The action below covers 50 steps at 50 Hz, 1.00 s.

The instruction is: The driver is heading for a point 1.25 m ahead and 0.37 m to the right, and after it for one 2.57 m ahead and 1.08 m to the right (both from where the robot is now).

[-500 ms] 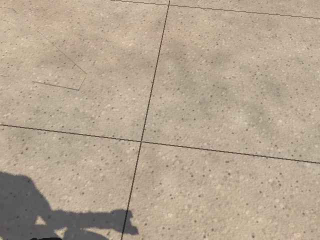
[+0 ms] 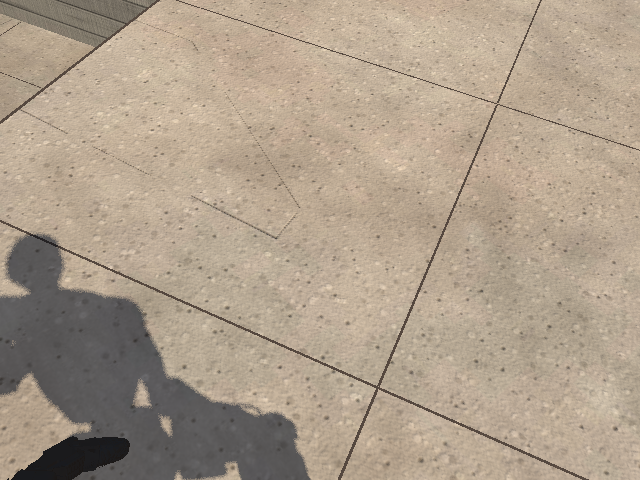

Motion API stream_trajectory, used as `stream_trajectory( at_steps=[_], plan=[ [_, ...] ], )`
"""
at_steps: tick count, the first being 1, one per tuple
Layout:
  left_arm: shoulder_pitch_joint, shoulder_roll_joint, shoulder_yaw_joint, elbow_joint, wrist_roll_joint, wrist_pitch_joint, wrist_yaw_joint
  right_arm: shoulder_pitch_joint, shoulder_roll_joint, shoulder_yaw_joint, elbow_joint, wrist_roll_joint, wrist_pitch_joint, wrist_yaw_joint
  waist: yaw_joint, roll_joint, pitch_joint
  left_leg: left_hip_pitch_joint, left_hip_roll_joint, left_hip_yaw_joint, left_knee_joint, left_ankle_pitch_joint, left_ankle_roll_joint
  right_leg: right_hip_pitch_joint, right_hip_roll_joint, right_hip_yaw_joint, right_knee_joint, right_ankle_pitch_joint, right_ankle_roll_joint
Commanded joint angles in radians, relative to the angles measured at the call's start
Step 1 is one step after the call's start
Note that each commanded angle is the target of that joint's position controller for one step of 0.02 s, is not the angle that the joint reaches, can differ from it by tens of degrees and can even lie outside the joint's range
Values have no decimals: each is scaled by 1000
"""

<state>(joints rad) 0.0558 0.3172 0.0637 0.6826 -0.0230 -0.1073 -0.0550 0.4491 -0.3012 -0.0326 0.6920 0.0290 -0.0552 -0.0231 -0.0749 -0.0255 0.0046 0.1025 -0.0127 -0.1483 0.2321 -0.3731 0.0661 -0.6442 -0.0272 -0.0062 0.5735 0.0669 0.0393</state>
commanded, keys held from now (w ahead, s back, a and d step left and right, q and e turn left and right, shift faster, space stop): w+e+shift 0.72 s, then w+shift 0.02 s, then w+q+shift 0.26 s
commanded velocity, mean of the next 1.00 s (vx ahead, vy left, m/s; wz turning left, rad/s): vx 0.96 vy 0.00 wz -0.56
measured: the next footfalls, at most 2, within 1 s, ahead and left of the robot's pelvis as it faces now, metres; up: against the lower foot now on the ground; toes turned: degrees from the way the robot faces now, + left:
right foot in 0.12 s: +0.29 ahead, -0.13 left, +0.00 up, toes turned -5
left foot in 0.56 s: +0.76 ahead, -0.02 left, +0.00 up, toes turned -32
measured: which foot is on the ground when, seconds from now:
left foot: down 0.00-0.14, up 0.16-0.54, down 0.56-1.00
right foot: up 0.00-0.10, down 0.12-0.56, up 0.58-1.00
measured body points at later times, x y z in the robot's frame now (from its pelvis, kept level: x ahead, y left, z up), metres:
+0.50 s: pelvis +0.44 -0.08 -0.01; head +0.46 -0.09 +0.44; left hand +0.50 +0.20 -0.12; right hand +0.64 -0.36 -0.03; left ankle +0.72 +0.01 -0.70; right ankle +0.25 -0.13 -0.74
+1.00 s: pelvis +0.82 -0.27 -0.03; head +0.83 -0.30 +0.42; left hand +1.17 -0.31 -0.05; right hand +0.57 -0.42 -0.16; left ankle +0.73 +0.00 -0.73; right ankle +0.89 -0.49 -0.73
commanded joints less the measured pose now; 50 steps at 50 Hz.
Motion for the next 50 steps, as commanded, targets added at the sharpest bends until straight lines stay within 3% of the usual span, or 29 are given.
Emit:
stream_trajectory(
  at_steps=[1, 4, 5, 6, 7, 8, 9, 10, 11, 12, 13, 16, 19, 22, 25, 27, 28, 29, 30, 31, 33, 35, 37, 39, 41, 44, 47, 49, 50],
  plan=[
    [-254, 50, -11, -134, -14, -33, -26, 79, -163, -45, 15, -1, -4, 2, -68, 173, 175, 22, 262, -18, -106, 285, 121, -152, -16, -43, -68, -35, -67],
    [-124, 100, 8, -120, -17, -22, -26, 31, -201, -48, 21, -33, 1, -3, 26, 213, 26, 69, 254, 98, 84, 1075, 87, 92, 89, -125, -21, -139, -145],
    [34, 136, 27, -89, -23, -12, -17, 9, -211, -47, 19, -50, 10, -7, 113, 224, -83, 52, 243, 138, 265, 1336, 72, 280, 134, -151, 20, -162, -174],
    [272, 171, 48, -31, -27, 3, -3, -37, -215, -44, 3, -57, 14, -14, 234, 177, -196, -118, 219, 175, 534, 1383, 38, 605, 134, -122, 36, -143, -204],
    [483, 226, 64, 16, -25, 19, 13, -41, -147, -22, -37, -82, 0, -15, 279, -19, -305, -481, 144, 163, 916, 886, -4, 986, -18, 173, 56, -405, -272],
    [503, 249, 69, 27, -27, 5, 5, 38, -37, 15, -57, -42, -39, 4, 182, -340, -420, -793, -73, 64, 1251, -32, -70, 1185, -256, 837, -184, -828, -450],
    [466, 160, 50, 21, -12, 3, 12, -98, -143, 1, -88, 1, -79, 18, 239, -181, -324, -926, -26, -32, 1279, 5, -43, 1157, -247, 924, -308, -917, -400],
    [444, 154, 47, 12, 12, 2, 20, -206, -146, 5, -121, 27, -105, 26, 230, -95, -195, -946, 17, -28, 1247, 29, -28, 1029, -231, 797, -314, -771, -369],
    [399, 155, 45, 5, 21, -1, 21, -260, -125, 16, -134, 5, -123, 27, 184, 53, -103, -902, 49, -18, 1143, 54, -14, 851, -192, 708, -331, -621, -353],
    [349, 123, 33, -5, 25, -5, 21, -277, -116, 12, -131, -27, -126, 25, 137, 89, -50, -843, 74, -22, 1042, 79, -14, 717, -146, 618, -350, -505, -351],
    [309, 99, 21, -18, 31, -3, 24, -249, -105, 13, -127, -34, -119, 30, 84, 40, -14, -799, 82, -26, 997, 91, -23, 623, -107, 577, -375, -467, -365],
    [284, 76, 15, -20, -4, 6, 40, -254, -95, 15, -127, -49, -94, 34, 40, 19, 99, -781, 100, 19, 827, 87, -75, 427, -64, 487, -433, -391, -379],
    [284, 108, 26, -12, -15, 7, 65, -440, -48, 35, -199, -64, -107, 41, 92, 3, 175, -612, 46, 95, 492, 376, -124, 189, 30, 355, -451, -288, -319],
    [362, 139, 40, 23, -31, 9, 73, -502, -59, 18, -219, -32, -109, 38, 136, -23, 116, -373, 4, 68, 331, 609, -141, 165, 10, 391, -440, -334, -252],
    [396, 121, 42, 45, -38, 28, 78, -509, -116, -13, -223, -3, -105, 25, 127, -56, 88, -389, 10, 28, 244, 483, -133, 400, -18, 449, -308, -234, -210],
    [377, 139, 46, 46, -7, 48, 68, -307, -178, -58, -195, 11, -105, 15, -2, -84, -58, -200, 5, 60, 267, 319, -88, 492, -1, 421, -17, 108, -157],
    [332, 95, 27, 15, 29, 55, 60, -67, -197, -70, -163, 13, -91, 4, -123, -91, -241, 101, 105, 8, 383, 198, -43, 366, 21, 387, 273, 104, -124],
    [486, -71, -17, -19, 2, 43, 58, 57, -280, -85, -121, -34, -79, 7, -39, 312, -437, 473, 378, -491, 260, -204, 110, 26, 154, 265, 693, -456, -82],
    [507, -33, -39, -42, -53, 38, 60, 57, -257, -85, -102, -29, -76, 31, -20, 530, -489, 491, 462, -845, 81, -534, 136, -134, 79, 223, 884, -581, -82],
    [388, 52, -22, -34, -57, 44, 66, -21, -164, -70, -124, -24, -66, 23, -56, 375, -300, 355, 409, -692, 56, -500, 95, -206, 19, 178, 917, -484, -81],
    [199, 90, -10, -65, -7, 46, 59, -82, -123, -61, -88, -48, -47, 15, -51, 82, -71, 70, 332, -351, 63, -62, 57, -171, -51, 123, 836, -409, -89],
    [186, 57, -6, -87, -22, 68, 45, -140, -71, -47, -56, -57, -53, 13, 16, 115, 7, -93, 291, -187, 18, 88, 64, -101, -111, 130, 770, -389, -94],
    [173, 2, -21, -109, -29, 93, 41, -154, -44, -41, -23, -27, -62, 22, 48, 117, 49, -164, 292, -95, -25, 139, 75, -114, -141, 122, 741, -408, -99],
    [146, -35, -40, -125, -11, 88, 38, -133, -71, -46, 12, -20, -73, 31, 74, 64, 108, -230, 302, -62, -82, 181, 113, -138, -124, 157, 655, -351, -93],
    [97, -14, -45, -140, -7, 73, 28, -131, -118, -56, 29, -20, -76, 31, 99, 44, 164, -256, 284, 8, -141, 208, 128, -151, -104, 164, 486, -226, -91],
    [-63, 8, -53, -168, 17, 32, -5, -65, -161, -62, 56, 4, -73, 30, 59, -25, 212, -299, 250, 79, -240, 275, 125, 4, -78, 37, 201, -18, -90],
    [-123, 48, -37, -185, 7, 5, -21, -1, -217, -67, 84, 7, -56, 26, 60, 23, 179, -159, 277, 100, -185, 511, 105, 121, -19, 17, 47, -32, -86],
    [11, 125, 4, -167, 1, 7, -4, 29, -247, -64, 108, -9, -36, 23, 155, 130, 27, -80, 276, 110, 49, 922, 73, 343, 46, -6, 32, -144, -110],
    [189, 162, 31, -129, -4, 17, 13, 21, -248, -57, 116, -18, -27, 20, 270, 166, -79, -182, 237, 144, 288, 1000, 40, 603, 65, -32, 33, -192, -118]
  ],
)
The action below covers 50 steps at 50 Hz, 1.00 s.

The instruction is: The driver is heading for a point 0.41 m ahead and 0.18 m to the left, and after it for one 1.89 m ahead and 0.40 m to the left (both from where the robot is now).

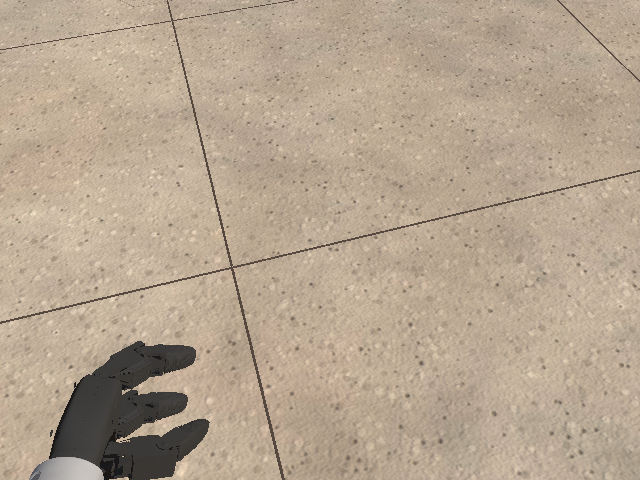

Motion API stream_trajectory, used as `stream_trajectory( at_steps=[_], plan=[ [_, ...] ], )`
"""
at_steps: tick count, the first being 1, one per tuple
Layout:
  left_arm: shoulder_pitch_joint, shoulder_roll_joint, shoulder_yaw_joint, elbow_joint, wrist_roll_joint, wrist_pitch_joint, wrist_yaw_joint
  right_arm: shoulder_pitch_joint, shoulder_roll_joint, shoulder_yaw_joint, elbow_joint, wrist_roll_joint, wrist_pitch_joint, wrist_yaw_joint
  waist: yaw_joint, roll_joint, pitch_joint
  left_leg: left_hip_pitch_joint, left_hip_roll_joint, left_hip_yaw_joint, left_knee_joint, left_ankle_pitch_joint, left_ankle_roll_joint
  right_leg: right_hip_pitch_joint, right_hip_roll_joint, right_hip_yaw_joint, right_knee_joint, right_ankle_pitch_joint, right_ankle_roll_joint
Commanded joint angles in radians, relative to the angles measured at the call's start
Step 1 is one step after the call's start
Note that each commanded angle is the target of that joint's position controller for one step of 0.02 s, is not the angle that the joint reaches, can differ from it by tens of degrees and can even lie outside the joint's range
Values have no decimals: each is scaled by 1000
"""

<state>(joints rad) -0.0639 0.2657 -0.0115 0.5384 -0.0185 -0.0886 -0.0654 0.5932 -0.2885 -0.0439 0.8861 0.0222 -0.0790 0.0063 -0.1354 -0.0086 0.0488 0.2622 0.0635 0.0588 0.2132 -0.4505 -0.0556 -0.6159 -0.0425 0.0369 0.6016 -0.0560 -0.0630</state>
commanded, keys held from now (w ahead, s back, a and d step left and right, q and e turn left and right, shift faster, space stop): w+q+shift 0.30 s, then q+shift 0.24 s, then e+shift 0.46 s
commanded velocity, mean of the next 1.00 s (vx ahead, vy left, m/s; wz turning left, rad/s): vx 0.52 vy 0.00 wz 0.33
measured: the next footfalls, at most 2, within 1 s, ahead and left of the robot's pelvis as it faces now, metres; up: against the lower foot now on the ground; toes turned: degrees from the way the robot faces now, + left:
right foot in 0.02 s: +0.23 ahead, -0.14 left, +0.00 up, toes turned +1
left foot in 0.46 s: +0.59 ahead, +0.17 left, +0.00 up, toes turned +25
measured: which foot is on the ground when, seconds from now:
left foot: down 0.00-0.02, up 0.04-0.44, down 0.46-1.00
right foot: up 0.00-0.00, down 0.02-0.46, up 0.48-1.00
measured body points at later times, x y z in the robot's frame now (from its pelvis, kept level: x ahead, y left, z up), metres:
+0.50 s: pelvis +0.41 +0.06 -0.02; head +0.43 +0.09 +0.43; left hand +0.38 +0.35 -0.15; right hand +0.68 -0.13 -0.09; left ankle +0.56 +0.15 -0.71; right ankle +0.23 -0.15 -0.63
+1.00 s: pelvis +0.60 +0.09 +0.03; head +0.63 +0.10 +0.48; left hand +0.59 +0.39 -0.08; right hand +0.86 -0.09 -0.06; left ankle +0.56 +0.15 -0.71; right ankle +0.69 -0.03 -0.67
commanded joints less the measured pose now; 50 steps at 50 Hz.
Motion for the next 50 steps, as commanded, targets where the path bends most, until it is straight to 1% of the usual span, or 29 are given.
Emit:
stream_trajectory(
  at_steps=[1, 2, 3, 4, 5, 6, 7, 9, 11, 14, 16, 18, 19, 21, 22, 23, 24, 25, 26, 27, 28, 30, 31, 33, 35, 37, 40, 44, 50],
  plan=[
    [518, 262, 127, 64, -3, 15, 47, -126, -197, -21, -99, -32, -7, -14, 421, 130, -267, -614, 116, -80, 636, 830, 121, 942, -59, 60, 106, -146, -24],
    [557, 367, 139, 85, 37, 7, 52, 29, 16, 29, -137, -11, -25, -13, 276, -237, -458, -873, -54, -143, 1038, -15, 87, 1141, -330, 584, -82, -611, -122],
    [567, 294, 122, 89, 36, -1, 44, -16, -48, 21, -145, 45, -41, -15, 295, -257, -500, -936, -39, -241, 1185, -17, 100, 1072, -349, 828, -301, -838, -130],
    [511, 221, 104, 111, 23, -7, 41, -149, -94, 0, -180, 74, -38, -21, 291, -190, -285, -1065, -10, -207, 1246, 45, 93, 960, -338, 721, -339, -759, -109],
    [466, 185, 97, 127, 20, -11, 39, -215, -87, 2, -192, 59, -35, -26, 268, -109, -171, -1081, 36, -183, 1220, 114, 92, 827, -323, 559, -325, -552, -103],
    [409, 149, 93, 143, 32, -17, 37, -243, -78, -2, -189, 29, -25, -27, 221, -60, -108, -1031, 78, -179, 1170, 171, 95, 687, -284, 422, -329, -398, -89],
    [366, 104, 86, 152, 51, -25, 38, -201, -62, -7, -179, 27, -6, -17, 165, -108, -102, -958, 113, -198, 1144, 213, 94, 596, -265, 329, -340, -307, -93],
    [299, 47, 80, 173, 35, -34, 40, -205, -33, -10, -176, 38, 40, -4, 123, -108, -46, -920, 145, -191, 1101, 199, 91, 504, -247, 164, -400, -205, -90],
    [265, 67, 88, 190, 24, -41, 47, -261, -10, -5, -202, 24, 67, 0, 103, -71, 42, -977, 160, -180, 1066, 220, 82, 449, -255, 42, -452, -104, -83],
    [251, 100, 95, 195, 38, -43, 65, -339, -22, -1, -236, 16, 65, 14, 96, -30, 105, -1014, 141, -142, 923, 405, 77, 433, -206, -138, -500, -23, -72],
    [242, 138, 101, 191, 32, -39, 76, -413, -36, 1, -259, 8, 58, 36, 106, 18, 146, -963, 113, -71, 737, 537, 98, 435, -167, -249, -512, 51, -43],
    [271, 199, 113, 189, 23, -30, 87, -476, -49, -3, -278, -11, 43, 65, 128, 53, 140, -837, 43, 30, 552, 638, 116, 473, -156, -308, -453, 304, -17],
    [287, 240, 121, 188, 17, -23, 90, -453, -68, -14, -279, -11, 40, 75, 115, 29, 92, -767, -9, 74, 518, 644, 124, 533, -162, -311, -378, 529, -6],
    [272, 302, 139, 171, -9, 6, 90, -269, -138, -50, -245, 4, 53, 75, 18, -43, -43, -570, -106, 127, 529, 542, 155, 613, -180, -306, -110, 899, 10],
    [248, 299, 139, 159, -19, 15, 84, -99, -209, -86, -211, 4, 69, 64, -70, -53, -128, -354, -136, 112, 537, 504, 188, 544, -185, -282, 124, 909, 22],
    [255, 235, 124, 168, -29, 9, 70, -7, -260, -114, -185, 6, 86, 35, -109, 29, -156, -145, -128, 32, 469, 574, 219, 393, -125, -267, 414, 555, 76],
    [274, 64, 81, 134, 11, -11, 53, -108, -327, -119, -204, 5, 91, 14, 11, 411, -58, -99, -24, -215, 413, 1109, 304, 135, 122, -230, 892, -557, 133],
    [511, 79, 62, 108, 5, -34, 45, -210, -343, -93, -294, -62, 50, 29, 160, 377, -371, 62, 222, -794, 256, 942, 524, -34, 176, 49, 1097, -619, 139],
    [426, 196, 77, 103, 4, -40, 50, -262, -302, -99, -355, -48, 39, 51, 100, 150, -448, 18, 233, -897, 128, 584, 504, 7, 131, 146, 1043, -552, 101],
    [303, 206, 84, 70, -2, -35, 61, -296, -265, -93, -350, -22, 25, 57, 114, 12, -257, -141, 189, -832, 75, 399, 457, -55, 108, 127, 917, -479, 86],
    [291, 194, 83, 90, 8, -16, 81, -358, -202, -75, -350, -3, 15, 50, 154, -109, -205, -260, 177, -746, 85, 360, 401, -29, 39, 123, 833, -412, 86],
    [331, 206, 90, 128, 9, 30, 91, -423, -167, -61, -352, -31, 10, 31, 189, -87, -150, -498, 158, -576, 107, 636, 341, 117, -35, 108, 725, -350, 97],
    [340, 188, 89, 140, 11, 44, 96, -425, -145, -50, -337, -40, 11, 24, 188, -65, -134, -569, 142, -484, 117, 781, 328, 159, -55, 86, 683, -347, 108],
    [337, 124, 72, 151, 19, 53, 106, -378, -109, -28, -285, -48, 0, 9, 166, -26, -173, -586, 116, -332, 126, 1023, 327, 190, -59, 57, 612, -294, 128],
    [345, 101, 66, 173, 9, 62, 108, -382, -84, -12, -252, -55, 4, -2, 158, 8, -201, -553, 93, -213, 116, 1018, 312, 199, -66, 59, 507, -198, 144],
    [318, 108, 70, 179, 0, 68, 106, -415, -82, -10, -239, -63, 15, -10, 142, 27, -180, -522, 68, -133, 92, 871, 272, 190, -72, 69, 378, -81, 152],
    [238, 150, 85, 149, -10, 72, 97, -437, -129, -26, -223, -66, 41, -25, 96, 77, -101, -463, 100, -125, 33, 629, 264, 105, -70, 50, 286, -35, 159],
    [226, 159, 100, 121, -5, 90, 82, -448, -123, -31, -208, -54, 74, -31, 79, 69, -50, -334, 187, -160, 27, 493, 313, -18, -91, 36, 269, -163, 165],
    [250, 112, 96, 83, -9, 97, 44, -476, -134, -46, -220, -35, 111, -37, 87, 93, -88, -204, 229, -74, 144, 827, 295, 3, -59, -58, 191, -272, 144]
  ],
)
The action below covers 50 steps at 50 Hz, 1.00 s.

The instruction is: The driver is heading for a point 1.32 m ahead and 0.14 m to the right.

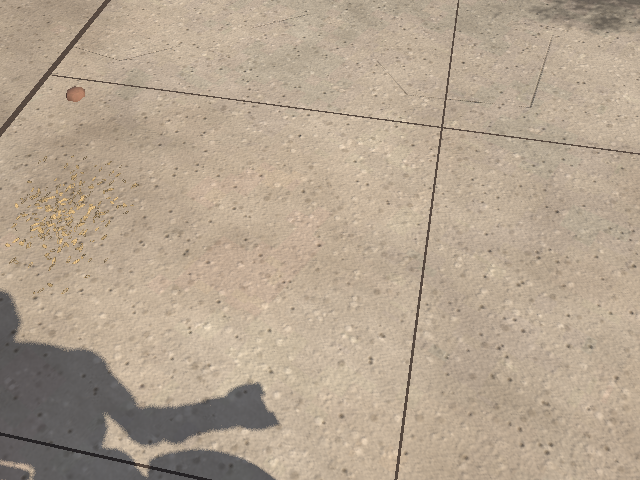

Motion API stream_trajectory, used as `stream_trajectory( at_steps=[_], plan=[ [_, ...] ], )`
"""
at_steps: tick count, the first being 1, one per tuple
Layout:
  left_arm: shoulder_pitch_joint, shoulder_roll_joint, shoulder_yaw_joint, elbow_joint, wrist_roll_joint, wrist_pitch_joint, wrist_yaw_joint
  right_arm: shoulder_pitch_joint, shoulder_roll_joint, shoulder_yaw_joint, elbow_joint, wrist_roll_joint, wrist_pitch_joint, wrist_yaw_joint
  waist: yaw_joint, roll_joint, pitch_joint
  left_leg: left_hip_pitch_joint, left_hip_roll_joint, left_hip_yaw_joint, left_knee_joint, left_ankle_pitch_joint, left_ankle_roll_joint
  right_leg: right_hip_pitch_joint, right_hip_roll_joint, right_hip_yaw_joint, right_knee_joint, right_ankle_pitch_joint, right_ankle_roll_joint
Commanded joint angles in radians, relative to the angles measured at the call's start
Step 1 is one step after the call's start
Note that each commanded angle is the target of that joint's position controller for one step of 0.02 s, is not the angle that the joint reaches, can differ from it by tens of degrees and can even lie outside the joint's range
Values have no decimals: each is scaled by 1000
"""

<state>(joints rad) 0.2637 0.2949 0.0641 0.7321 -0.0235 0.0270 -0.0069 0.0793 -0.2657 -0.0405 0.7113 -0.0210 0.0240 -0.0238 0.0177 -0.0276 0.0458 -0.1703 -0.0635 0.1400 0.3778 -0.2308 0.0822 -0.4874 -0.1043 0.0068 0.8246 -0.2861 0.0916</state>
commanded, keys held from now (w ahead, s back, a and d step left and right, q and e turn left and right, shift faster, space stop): e+shift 0.34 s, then q+shift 0.66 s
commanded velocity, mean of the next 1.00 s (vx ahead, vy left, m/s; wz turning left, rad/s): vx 0.01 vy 0.00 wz -0.05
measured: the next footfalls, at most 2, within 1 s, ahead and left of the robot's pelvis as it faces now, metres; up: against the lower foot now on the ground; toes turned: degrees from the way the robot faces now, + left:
right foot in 0.10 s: +0.07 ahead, -0.15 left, +0.00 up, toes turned -9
left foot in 0.54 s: +0.21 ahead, +0.06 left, +0.00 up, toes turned -23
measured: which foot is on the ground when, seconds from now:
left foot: down 0.00-0.12, up 0.14-0.52, down 0.54-0.88, up 0.90-1.00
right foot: up 0.00-0.08, down 0.10-0.56, up 0.58-0.84, down 0.86-1.00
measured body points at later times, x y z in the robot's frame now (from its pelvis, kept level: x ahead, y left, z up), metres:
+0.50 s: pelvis +0.08 -0.04 +0.00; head +0.11 -0.07 +0.44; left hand +0.37 +0.14 -0.07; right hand +0.12 -0.36 -0.11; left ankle +0.17 +0.07 -0.72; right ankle +0.04 -0.14 -0.74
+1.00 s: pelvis +0.09 -0.07 +0.00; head +0.13 -0.09 +0.45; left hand +0.23 +0.21 -0.08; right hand +0.24 -0.38 -0.10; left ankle +0.11 +0.08 -0.67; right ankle +0.08 -0.17 -0.74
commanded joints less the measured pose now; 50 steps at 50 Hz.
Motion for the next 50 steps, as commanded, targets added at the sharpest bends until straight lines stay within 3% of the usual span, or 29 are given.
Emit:
stream_trajectory(
  at_steps=[1, 3, 5, 6, 7, 8, 9, 11, 13, 17, 21, 24, 26, 27, 28, 29, 30, 32, 35, 38, 40, 42, 43, 44, 45, 46, 47, 49, 50],
  plan=[
    [-72, 79, 20, -116, -8, -19, -22, 33, -164, -53, -48, 12, 13, -6, -62, 116, -97, 238, 357, -135, 7, 666, 144, -96, 18, -49, -71, -45, -22],
    [-46, 81, 26, -123, -13, -19, -33, 21, -174, -60, -51, 27, 16, -5, -44, 124, -123, 238, 354, -94, 81, 730, 109, -11, 56, -87, -182, -15, -53],
    [67, 121, 51, -107, -2, -22, -21, 14, -161, -60, -42, 51, -1, -3, 35, 92, -157, 119, 283, -5, 285, 694, 8, 221, 105, -76, -405, 246, -124],
    [147, 237, 88, -106, 2, -22, 6, 18, -143, -57, -61, 24, -21, 4, 60, -73, -200, -140, 191, 27, 532, 350, -84, 467, -35, 177, -438, 678, -218],
    [143, 357, 108, -129, 28, -23, 17, -7, -69, -34, -115, -30, -36, 19, 5, -324, -278, -478, 13, -36, 798, -428, -157, 680, -268, 530, -353, 1130, -427],
    [124, 270, 89, -155, 38, -32, 8, -52, -119, -42, -102, -22, -47, 29, 72, -148, -371, -527, 27, -236, 896, -452, -144, 699, -271, 514, -371, 1051, -472],
    [64, 248, 83, -159, 27, -37, 6, -69, -141, -49, -100, 11, -49, 31, 45, -72, -295, -554, 51, -247, 896, -370, -129, 646, -210, 416, -382, 921, -421],
    [-41, 201, 71, -179, -17, -21, 19, -65, -141, -54, -83, 10, -43, 8, -1, -18, -182, -567, 73, -238, 774, -239, -138, 529, -122, 342, -411, 731, -337],
    [-78, 204, 70, -196, -9, -3, 35, -49, -125, -51, -77, 13, -36, 6, -29, -64, -162, -481, 40, -229, 695, -167, -164, 431, -68, 324, -425, 707, -321],
    [-79, 222, 79, -204, -3, 10, 53, -45, -106, -46, -62, 22, -38, 3, -21, -89, -186, -414, -4, -248, 493, -96, -194, 406, -35, 366, -398, 657, -296],
    [-100, 164, 45, -199, 25, 18, 53, 3, -120, -45, -25, 24, -29, 16, 6, -132, -216, -282, 55, -201, 428, -36, -191, 346, -57, 313, -357, 642, -281],
    [-119, 74, -2, -168, 46, 8, 37, 6, -96, -31, -26, 24, -36, 33, 8, -127, -181, -170, 100, -188, 319, -31, -152, 288, -72, 307, -357, 528, -279],
    [-136, 88, -7, -146, 47, -4, 28, 11, -97, -28, -29, 23, -46, 44, -16, -126, -116, -61, 81, -163, 113, 130, -112, 232, -36, 274, -361, 363, -243],
    [-96, 120, 3, -131, 52, -13, 29, -14, -147, -37, -49, 14, -49, 42, 3, -93, -88, -58, 94, -219, 84, 275, -86, 238, 11, 257, -345, 241, -208],
    [-43, 142, 13, -127, 67, -19, 35, -32, -235, -55, -73, 11, -52, 39, 54, 33, -71, -78, 173, -349, 85, 493, -35, 239, 99, 187, -255, 80, -162],
    [-36, 140, 19, -134, 69, -20, 43, -13, -274, -69, -61, 21, -52, 41, 67, 169, -66, -106, 250, -484, 37, 488, 83, 217, 181, 83, -163, -30, -101],
    [-93, 138, 21, -147, 61, -20, 54, 25, -245, -66, -54, 23, -51, 39, 28, 243, -62, -92, 301, -624, -7, 444, 161, 171, 199, 57, -100, -101, -70],
    [-187, 122, 25, -176, 34, -15, 61, 154, -235, -70, -28, 20, -56, 31, -57, 274, -102, 56, 350, -758, -52, 444, 216, 9, 228, 100, 121, -380, -57],
    [-188, 77, 24, -174, 22, -18, 47, 100, -235, -86, -47, 54, -47, -1, -28, 154, -139, 94, 274, -651, -14, 372, 128, -36, 179, 148, 142, -282, -43],
    [-186, 32, 18, -158, 8, -35, 30, 71, -211, -97, -75, 56, 9, -25, -30, 190, -162, 59, 196, -622, -17, 289, 80, 70, 211, 101, -92, -168, -24],
    [-137, 41, 25, -136, 0, -42, 16, 60, -216, -107, -97, 53, 26, -24, -23, 222, -178, 14, 181, -645, -21, 251, 74, 170, 226, 91, -229, -108, -28],
    [-52, 62, 41, -102, 3, -46, 12, 24, -212, -108, -117, 70, 31, -22, 20, 221, -177, -67, 150, -658, -4, 137, 40, 307, 216, 74, -440, 45, -46],
    [-21, 98, 56, -88, 6, -44, 17, 38, -186, -100, -121, 72, 29, -22, 22, 190, -175, -173, 105, -626, 39, -6, -3, 425, 143, 106, -516, 106, -74],
    [-30, 167, 69, -105, 24, -35, 29, 123, -119, -84, -107, 56, 30, -16, -25, -20, -189, -316, -10, -484, 270, -279, -63, 523, -92, 334, -566, 48, -161],
    [-101, 219, 74, -125, 85, -36, 20, 128, -147, -97, -134, 51, 16, -14, -52, -225, -111, -469, -58, -379, 480, -374, -103, 380, -273, 568, -610, 92, -291],
    [-170, 168, 61, -153, 89, -47, 22, 140, -227, -117, -119, 41, 9, -12, -74, -151, -70, -469, 38, -353, 645, -320, -126, 335, -286, 511, -609, 121, -321],
    [-221, 109, 45, -162, 73, -53, 30, 150, -253, -127, -94, 43, 14, -10, -83, -81, -47, -461, 52, -330, 703, -246, -136, 305, -215, 383, -588, 127, -287],
    [-237, 88, 34, -163, 42, -54, 49, 181, -201, -116, -71, 40, 30, -9, -75, -65, -35, -496, 72, -300, 806, -134, -164, 342, -127, 220, -552, 213, -251],
    [-212, 88, 31, -159, 40, -53, 56, 164, -184, -108, -84, 42, 31, -3, -58, -74, -33, -512, 88, -265, 837, -106, -178, 352, -115, 160, -545, 299, -260]
  ],
)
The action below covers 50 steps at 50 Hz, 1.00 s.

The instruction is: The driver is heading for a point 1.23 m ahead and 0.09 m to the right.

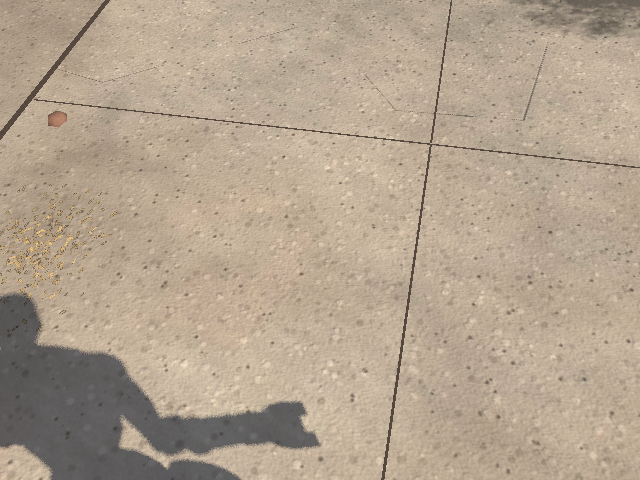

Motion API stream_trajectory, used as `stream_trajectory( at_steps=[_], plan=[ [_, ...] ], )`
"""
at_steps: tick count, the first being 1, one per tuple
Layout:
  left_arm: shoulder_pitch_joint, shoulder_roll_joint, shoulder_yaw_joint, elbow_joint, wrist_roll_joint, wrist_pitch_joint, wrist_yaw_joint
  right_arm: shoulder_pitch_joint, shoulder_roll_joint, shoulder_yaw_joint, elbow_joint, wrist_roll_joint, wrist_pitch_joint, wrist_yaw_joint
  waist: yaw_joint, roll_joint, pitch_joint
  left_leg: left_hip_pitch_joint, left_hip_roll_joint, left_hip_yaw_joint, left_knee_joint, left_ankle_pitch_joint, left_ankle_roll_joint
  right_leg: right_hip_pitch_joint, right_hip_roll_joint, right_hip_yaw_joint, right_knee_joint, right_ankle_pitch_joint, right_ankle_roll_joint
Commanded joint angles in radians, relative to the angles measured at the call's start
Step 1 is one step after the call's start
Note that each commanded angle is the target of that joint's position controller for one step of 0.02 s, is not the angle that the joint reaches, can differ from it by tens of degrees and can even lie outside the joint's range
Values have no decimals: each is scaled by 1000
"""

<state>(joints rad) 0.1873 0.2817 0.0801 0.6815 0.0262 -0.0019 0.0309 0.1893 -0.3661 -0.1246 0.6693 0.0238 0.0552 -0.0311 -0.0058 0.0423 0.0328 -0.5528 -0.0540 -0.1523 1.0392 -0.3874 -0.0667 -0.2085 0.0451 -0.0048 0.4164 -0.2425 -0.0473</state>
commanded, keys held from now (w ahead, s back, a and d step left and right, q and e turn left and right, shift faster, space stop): q+shift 0.12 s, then w+q+shift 0.04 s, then w+e+shift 0.84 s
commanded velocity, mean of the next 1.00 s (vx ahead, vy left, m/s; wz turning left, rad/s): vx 0.65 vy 0.00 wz -0.25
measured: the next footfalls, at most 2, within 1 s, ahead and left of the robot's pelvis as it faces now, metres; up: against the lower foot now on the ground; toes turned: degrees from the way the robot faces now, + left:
left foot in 0.38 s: +0.06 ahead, +0.20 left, +0.00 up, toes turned +12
right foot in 0.82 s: +0.50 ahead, +0.03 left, +0.00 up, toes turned -12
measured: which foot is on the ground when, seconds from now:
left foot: up 0.00-0.36, down 0.38-0.82, up 0.84-1.00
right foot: down 0.00-0.38, up 0.40-0.80, down 0.82-1.00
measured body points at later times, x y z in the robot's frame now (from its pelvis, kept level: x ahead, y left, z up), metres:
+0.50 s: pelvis +0.11 +0.09 -0.01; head +0.13 +0.11 +0.44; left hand +0.11 +0.38 -0.13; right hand +0.28 -0.15 -0.09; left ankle +0.02 +0.19 -0.74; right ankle +0.07 -0.07 -0.66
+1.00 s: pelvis +0.47 +0.07 -0.01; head +0.48 +0.06 +0.44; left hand +0.59 +0.32 -0.13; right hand +0.60 -0.22 -0.07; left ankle +0.55 +0.27 -0.64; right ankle +0.46 +0.04 -0.74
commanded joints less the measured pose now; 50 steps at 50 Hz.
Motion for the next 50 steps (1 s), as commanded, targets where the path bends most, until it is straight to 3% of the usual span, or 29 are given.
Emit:
stream_trajectory(
  at_steps=[1, 3, 6, 10, 12, 15, 17, 18, 19, 20, 21, 22, 23, 24, 26, 30, 33, 36, 38, 39, 40, 41, 42, 43, 44, 45, 46, 47, 50],
  plan=[
    [-104, 105, 15, -101, -6, -21, 23, 22, -71, -16, -64, 3, -3, 10, -12, -152, -19, -149, 96, 61, 156, 71, -43, 97, -258, 129, -135, 307, -134],
    [-32, 123, 21, -85, 0, -10, 28, -49, -47, 1, -106, 10, -9, 21, 39, -160, -27, -191, 124, 99, 83, 81, -67, 181, -278, 98, -130, 383, -163],
    [2, 165, 36, -73, -2, 4, 20, -83, -28, 15, -143, 6, -10, 39, 62, -154, -55, -176, 153, 124, -13, 58, -74, 256, -327, 57, -115, 478, -187],
    [85, 211, 52, -47, -34, -20, -10, -152, -8, 35, -182, 8, -16, 55, 107, -136, -49, -160, 161, 132, -122, 24, -19, 253, -386, 148, -266, -188, -190],
    [96, 192, 44, -26, -40, -40, -28, -152, 21, 51, -169, 8, -40, 55, 91, -122, -17, -88, 136, 136, -247, -2, 31, 225, -382, 146, -304, -217, -188],
    [106, 205, 39, 16, -69, -58, -51, -156, 4, 52, -145, 4, -86, 64, 62, -141, 33, 98, 97, 189, -455, -40, 84, 143, -345, 113, -284, -157, -193],
    [86, 211, 31, 34, -89, -54, -57, -50, -6, 44, -94, 10, -107, 68, -21, -124, 18, 366, 64, 231, -640, 104, 111, -3, -324, 90, -198, -107, -179],
    [71, 181, 17, 35, -81, -60, -58, 89, -42, 23, -42, 8, -109, 61, -92, -108, -46, 615, 59, 215, -641, 154, 124, -138, -285, 59, -75, 13, -151],
    [2, 114, -11, 10, -63, -73, -63, 304, -103, -3, 3, -2, -109, 47, -209, -32, -171, 920, 198, 47, -641, 100, 163, -346, -193, -18, 238, 5, -85],
    [-18, 43, -26, -55, -70, -95, -61, 364, -210, -24, 2, -25, -117, 37, -204, 175, -227, 1098, 446, -323, -706, -124, 261, -693, -77, -41, 607, -281, -19],
    [-12, 108, -12, -57, -95, -107, -51, 326, -140, -8, -20, -37, -131, 36, -206, 89, -191, 985, 490, -416, -761, -274, 310, -788, -101, 106, 790, -273, -12],
    [-8, 134, -2, -60, -103, -102, -54, 255, -67, 19, -22, -30, -140, 39, -164, 102, -87, 911, 452, -303, -786, -255, 277, -839, -132, 132, 839, -177, -11],
    [8, 130, -2, -49, -92, -92, -56, 201, -26, 33, -20, -24, -145, 44, -124, 113, -28, 828, 409, -193, -812, -166, 250, -831, -159, 119, 846, -95, 0],
    [16, 122, -2, -39, -78, -82, -59, 154, 3, 41, -12, -24, -145, 48, -86, 105, 25, 744, 374, -100, -836, -54, 225, -813, -181, 116, 836, -31, 11],
    [68, 81, -10, -13, -78, -57, -67, 104, 36, 47, -4, -33, -158, 49, -26, 87, 70, 598, 324, 62, -878, 139, 183, -724, -201, 114, 851, 77, 27],
    [19, 51, -23, -38, -79, -41, -63, 81, 16, 41, 22, -47, -180, 33, 4, 30, 146, 468, 267, 278, -955, 361, 155, -675, -170, 78, 746, 237, 42],
    [-88, 37, -35, -75, -69, -48, -86, 143, -11, 38, 61, -37, -178, 17, -25, -16, 185, 497, 255, 380, -972, 525, 106, -621, -139, -33, 534, 326, 0],
    [-146, 45, -31, -116, -82, -59, -113, 190, -93, 27, 85, -41, -159, -7, -4, 32, 125, 584, 271, 430, -847, 1188, 56, -444, -40, -172, 390, 280, -72],
    [-13, 110, 1, -105, -99, -45, -114, 164, -167, 11, 73, -35, -131, -27, 106, 134, 6, 660, 307, 427, -625, 1601, 61, -266, 26, -202, 396, 175, -109],
    [165, 175, 32, -68, -99, -26, -106, 104, -194, 3, 51, -28, -122, -23, 210, 160, -85, 622, 324, 410, -423, 1690, 80, -61, 38, -180, 417, 119, -141],
    [401, 261, 76, -4, -86, -7, -90, 44, -188, 4, 22, -19, -128, -10, 318, 121, -184, 470, 294, 377, -130, 1566, 102, 266, 37, -106, 339, 123, -182],
    [474, 261, 77, 45, -87, 10, -65, 10, -60, 38, 21, -15, -152, 10, 318, -90, -122, 187, 118, 357, 302, 486, 80, 453, -20, 35, 243, 122, -213],
    [337, 299, 63, -7, -46, -14, -68, 162, 116, 94, -49, -15, -197, 26, 85, -382, -193, -189, -24, 170, 649, -207, 62, 621, -183, 544, 158, -76, -383],
    [309, 223, 46, -51, -33, -40, -69, 87, 26, 94, -100, 1, -243, 36, 133, -247, -299, -298, -9, -12, 640, -128, 108, 618, -280, 857, -92, -419, -435],
    [307, 181, 38, -48, -30, -64, -73, -14, -39, 78, -131, 29, -257, 36, 119, -89, -152, -313, 30, -13, 539, -46, 136, 471, -285, 866, -207, -475, -376],
    [238, 165, 32, -52, -33, -81, -80, -14, -31, 78, -125, 21, -256, 31, 40, 68, -49, -258, 75, -13, 416, 29, 136, 285, -264, 802, -223, -418, -338],
    [165, 153, 26, -67, -33, -89, -79, 17, -15, 78, -103, -3, -242, 26, -14, 90, 2, -190, 106, -22, 343, 62, 115, 143, -213, 713, -218, -330, -326],
    [113, 153, 25, -83, -26, -92, -69, 55, -25, 73, -90, -15, -224, 26, -53, 47, 31, -132, 127, -30, 290, 85, 87, 34, -165, 639, -227, -268, -323],
    [93, 122, 11, -75, -48, -89, -41, -4, -34, 70, -109, -47, -187, 18, -49, -3, 91, -34, 149, 44, 58, 163, 18, -182, -63, 430, -254, -88, -288]
  ],
)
